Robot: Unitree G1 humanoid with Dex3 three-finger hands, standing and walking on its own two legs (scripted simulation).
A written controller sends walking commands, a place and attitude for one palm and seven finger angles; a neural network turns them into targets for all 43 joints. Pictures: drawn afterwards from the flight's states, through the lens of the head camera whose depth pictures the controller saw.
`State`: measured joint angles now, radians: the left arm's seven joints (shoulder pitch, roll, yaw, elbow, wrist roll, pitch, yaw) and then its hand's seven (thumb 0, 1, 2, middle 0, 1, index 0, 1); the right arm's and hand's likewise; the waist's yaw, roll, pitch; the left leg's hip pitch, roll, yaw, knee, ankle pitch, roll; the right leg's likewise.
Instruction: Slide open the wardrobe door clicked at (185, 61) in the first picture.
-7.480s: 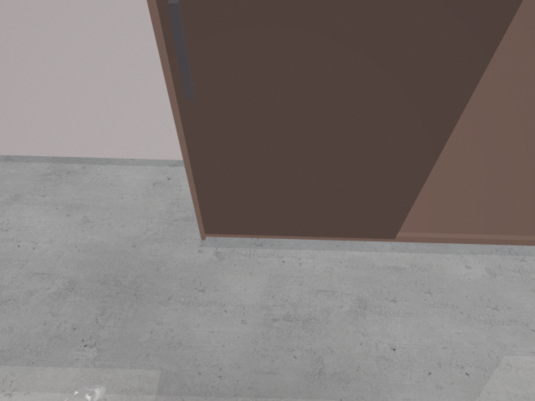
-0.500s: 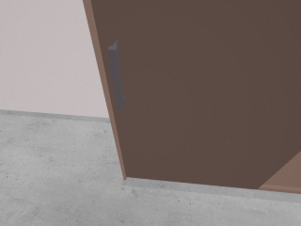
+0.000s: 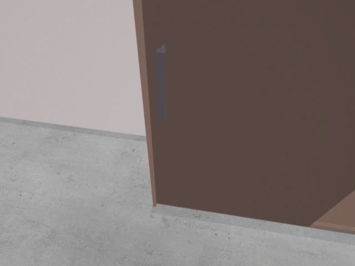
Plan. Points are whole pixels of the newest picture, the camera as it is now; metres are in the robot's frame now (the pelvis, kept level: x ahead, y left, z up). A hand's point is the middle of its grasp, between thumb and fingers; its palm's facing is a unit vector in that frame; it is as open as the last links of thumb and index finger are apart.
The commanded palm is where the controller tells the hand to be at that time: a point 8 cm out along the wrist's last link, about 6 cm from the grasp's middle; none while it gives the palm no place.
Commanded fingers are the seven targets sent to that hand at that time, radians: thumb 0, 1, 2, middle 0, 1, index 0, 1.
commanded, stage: come to a stop and stand still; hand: left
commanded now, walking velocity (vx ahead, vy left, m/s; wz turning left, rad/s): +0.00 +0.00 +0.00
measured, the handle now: (163, 86) +0.57 +0.08 +0.12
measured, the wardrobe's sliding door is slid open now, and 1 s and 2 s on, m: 0.00 0.00 0.00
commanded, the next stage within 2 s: look again from close up in 0.08 s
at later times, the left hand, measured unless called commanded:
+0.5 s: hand out of the picture -0.03 +0.15 -0.18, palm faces +0.06 -0.99 -0.14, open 7.3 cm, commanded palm none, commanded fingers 0.00 0.90 0.90 -0.20 -0.30 -0.20 -0.30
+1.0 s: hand out of the picture -0.01 +0.15 -0.18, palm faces +0.06 -0.99 -0.14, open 7.3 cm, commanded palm none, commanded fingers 0.00 0.90 0.90 -0.20 -0.30 -0.20 -0.30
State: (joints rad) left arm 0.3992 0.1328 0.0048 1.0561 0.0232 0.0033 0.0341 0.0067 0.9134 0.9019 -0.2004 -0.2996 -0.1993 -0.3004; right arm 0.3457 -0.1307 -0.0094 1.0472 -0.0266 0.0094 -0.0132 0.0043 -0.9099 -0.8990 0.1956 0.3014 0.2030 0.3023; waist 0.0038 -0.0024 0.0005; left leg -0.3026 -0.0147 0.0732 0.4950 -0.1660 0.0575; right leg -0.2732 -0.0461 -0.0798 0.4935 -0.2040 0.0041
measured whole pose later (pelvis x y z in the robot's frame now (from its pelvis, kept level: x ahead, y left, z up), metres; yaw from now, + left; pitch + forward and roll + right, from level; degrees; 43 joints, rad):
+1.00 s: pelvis +0.01 +0.00 +0.00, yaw +0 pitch -1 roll -1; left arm 0.37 0.11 0.01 1.07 0.02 -0.01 0.03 0.01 0.91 0.90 -0.20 -0.30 -0.20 -0.30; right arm 0.33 -0.11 -0.01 1.09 -0.02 0.00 -0.02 0.01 -0.91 -0.90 0.20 0.30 0.20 0.30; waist 0.00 -0.01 0.01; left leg -0.29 -0.02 0.06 0.47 -0.16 0.05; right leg -0.26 -0.03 -0.05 0.46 -0.18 0.01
